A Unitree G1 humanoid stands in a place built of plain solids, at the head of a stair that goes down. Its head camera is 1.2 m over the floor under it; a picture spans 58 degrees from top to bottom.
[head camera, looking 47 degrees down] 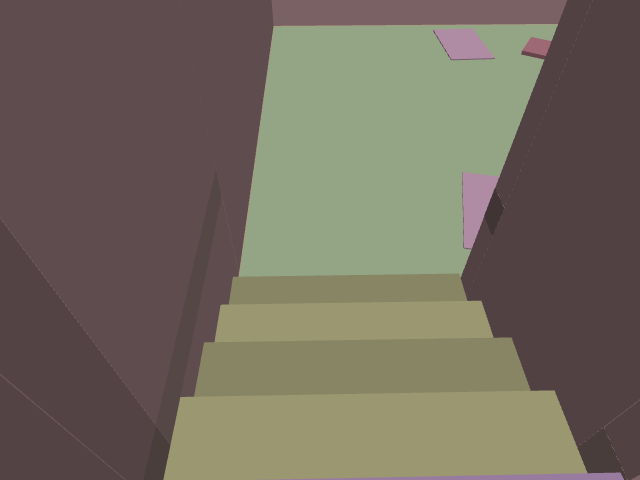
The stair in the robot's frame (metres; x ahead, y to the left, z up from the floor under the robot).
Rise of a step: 0.15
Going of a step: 0.28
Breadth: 1.20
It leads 1 degrees to the left of straight ahead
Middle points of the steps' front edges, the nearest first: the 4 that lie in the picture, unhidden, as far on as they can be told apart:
0.59 -0.15 -0.15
0.87 -0.15 -0.30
1.15 -0.14 -0.45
1.43 -0.14 -0.60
